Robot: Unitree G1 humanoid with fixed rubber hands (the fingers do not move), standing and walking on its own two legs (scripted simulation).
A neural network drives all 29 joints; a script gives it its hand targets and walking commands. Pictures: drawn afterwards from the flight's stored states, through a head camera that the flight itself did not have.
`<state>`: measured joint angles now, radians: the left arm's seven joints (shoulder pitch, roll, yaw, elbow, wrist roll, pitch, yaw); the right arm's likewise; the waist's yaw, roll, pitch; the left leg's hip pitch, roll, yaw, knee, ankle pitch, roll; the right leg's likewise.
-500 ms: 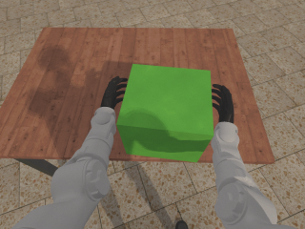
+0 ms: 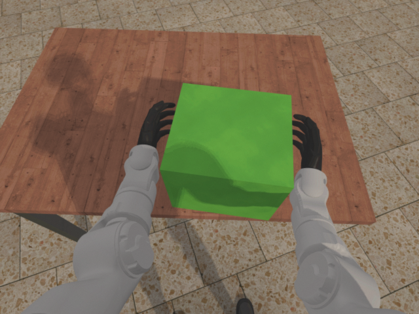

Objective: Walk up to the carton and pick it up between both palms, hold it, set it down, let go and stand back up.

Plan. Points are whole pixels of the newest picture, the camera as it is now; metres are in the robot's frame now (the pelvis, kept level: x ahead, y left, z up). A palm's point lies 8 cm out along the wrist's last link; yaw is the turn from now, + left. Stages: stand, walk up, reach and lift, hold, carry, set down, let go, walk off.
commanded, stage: set down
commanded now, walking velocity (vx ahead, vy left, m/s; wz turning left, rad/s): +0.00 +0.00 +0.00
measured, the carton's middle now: (227, 155) +0.43 -0.05 -0.03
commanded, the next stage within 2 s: none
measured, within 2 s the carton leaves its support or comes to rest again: neither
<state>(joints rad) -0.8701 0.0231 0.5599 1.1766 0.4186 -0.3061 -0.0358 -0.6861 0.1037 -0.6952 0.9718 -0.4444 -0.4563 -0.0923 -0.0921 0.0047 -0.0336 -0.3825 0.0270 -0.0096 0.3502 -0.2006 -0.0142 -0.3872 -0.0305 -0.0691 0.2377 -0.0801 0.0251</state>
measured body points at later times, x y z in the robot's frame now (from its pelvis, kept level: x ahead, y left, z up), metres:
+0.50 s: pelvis +0.00 +0.00 +0.00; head +0.10 +0.01 +0.44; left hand +0.45 +0.11 +0.03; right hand +0.39 -0.20 +0.03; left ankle -0.03 +0.12 -0.75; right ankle +0.00 -0.14 -0.75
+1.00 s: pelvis -0.01 +0.01 -0.03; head +0.08 +0.01 +0.42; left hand +0.46 +0.15 +0.02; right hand +0.40 -0.23 +0.01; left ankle -0.03 +0.12 -0.75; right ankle +0.00 -0.14 -0.75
